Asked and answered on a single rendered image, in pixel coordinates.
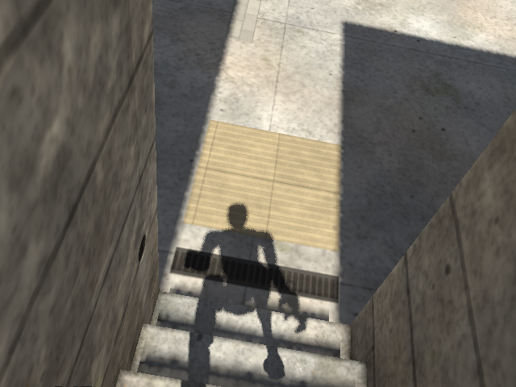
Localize stairs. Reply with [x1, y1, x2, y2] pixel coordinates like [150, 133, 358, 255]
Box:
[115, 291, 367, 387]

